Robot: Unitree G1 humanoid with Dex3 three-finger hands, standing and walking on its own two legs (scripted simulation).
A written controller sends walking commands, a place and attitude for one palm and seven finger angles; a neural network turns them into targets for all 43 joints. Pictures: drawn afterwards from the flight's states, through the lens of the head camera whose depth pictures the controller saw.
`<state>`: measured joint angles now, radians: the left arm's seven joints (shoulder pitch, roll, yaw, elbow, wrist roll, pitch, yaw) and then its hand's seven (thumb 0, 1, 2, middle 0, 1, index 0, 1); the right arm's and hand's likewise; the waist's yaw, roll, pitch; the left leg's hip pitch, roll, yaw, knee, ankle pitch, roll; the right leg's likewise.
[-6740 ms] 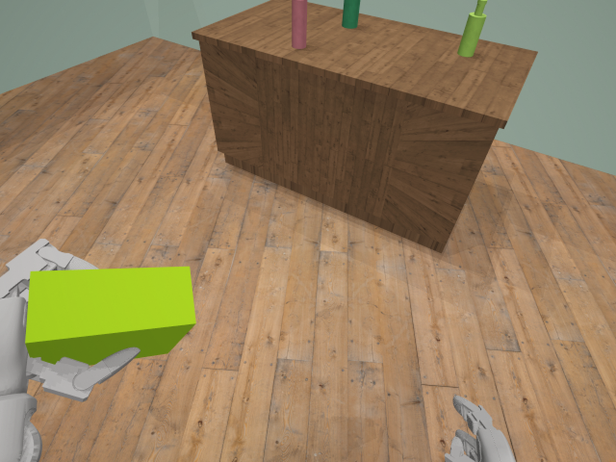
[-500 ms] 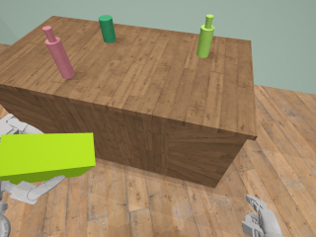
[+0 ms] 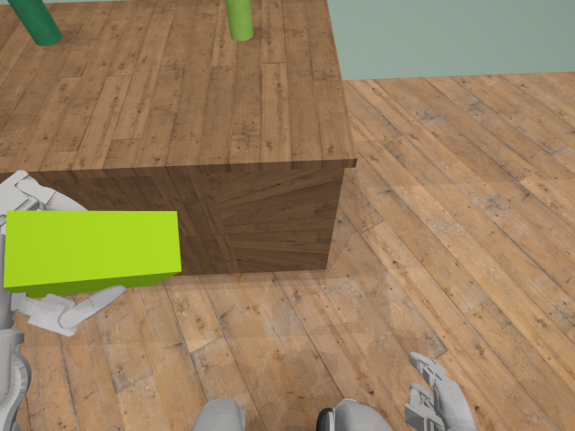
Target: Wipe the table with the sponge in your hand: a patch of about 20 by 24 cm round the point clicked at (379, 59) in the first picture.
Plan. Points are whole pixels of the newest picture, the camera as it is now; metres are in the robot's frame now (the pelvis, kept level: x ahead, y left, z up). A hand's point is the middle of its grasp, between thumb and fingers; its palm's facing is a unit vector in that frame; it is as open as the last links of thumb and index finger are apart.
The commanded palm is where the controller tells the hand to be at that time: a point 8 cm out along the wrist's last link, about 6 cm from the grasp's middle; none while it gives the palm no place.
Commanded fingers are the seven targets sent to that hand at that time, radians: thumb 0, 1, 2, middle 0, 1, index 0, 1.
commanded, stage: turn to face it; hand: left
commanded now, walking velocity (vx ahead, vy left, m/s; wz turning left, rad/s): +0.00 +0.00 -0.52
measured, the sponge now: (120, 255) +0.26 +0.19 +0.15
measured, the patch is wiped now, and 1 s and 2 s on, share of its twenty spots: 0.00 0.00 0.00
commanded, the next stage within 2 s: take the last steps up to it in 0.50 s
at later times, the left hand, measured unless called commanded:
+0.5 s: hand (112, 283) +0.23 +0.18 +0.17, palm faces +0.25 -0.89 -0.39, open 10.2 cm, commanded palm +0.19 +0.21 +0.20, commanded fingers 0.00 0.10 1.30 -1.20 -1.60 -1.20 -1.60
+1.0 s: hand (165, 300) +0.21 +0.12 +0.18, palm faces +0.16 -0.87 -0.46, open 10.3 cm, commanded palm +0.18 +0.18 +0.20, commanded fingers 0.00 0.10 1.30 -1.20 -1.60 -1.20 -1.60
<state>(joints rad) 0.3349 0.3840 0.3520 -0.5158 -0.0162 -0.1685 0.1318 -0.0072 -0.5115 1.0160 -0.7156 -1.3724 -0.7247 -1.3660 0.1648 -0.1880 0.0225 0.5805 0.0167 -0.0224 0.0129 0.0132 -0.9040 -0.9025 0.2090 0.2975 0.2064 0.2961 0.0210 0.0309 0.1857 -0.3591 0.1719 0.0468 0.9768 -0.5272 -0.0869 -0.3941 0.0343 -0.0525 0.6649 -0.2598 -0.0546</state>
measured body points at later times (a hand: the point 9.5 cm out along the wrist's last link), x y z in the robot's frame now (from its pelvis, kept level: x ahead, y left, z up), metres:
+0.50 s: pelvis -0.03 -0.02 +0.01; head -0.01 -0.02 +0.46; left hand +0.21 +0.23 +0.19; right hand +0.08 -0.26 -0.08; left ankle -0.01 +0.12 -0.72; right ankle -0.05 -0.13 -0.68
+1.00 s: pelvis -0.05 -0.06 +0.02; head -0.03 -0.06 +0.46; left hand +0.20 +0.17 +0.20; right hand +0.00 -0.36 -0.07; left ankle -0.03 +0.06 -0.72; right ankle -0.06 -0.14 -0.72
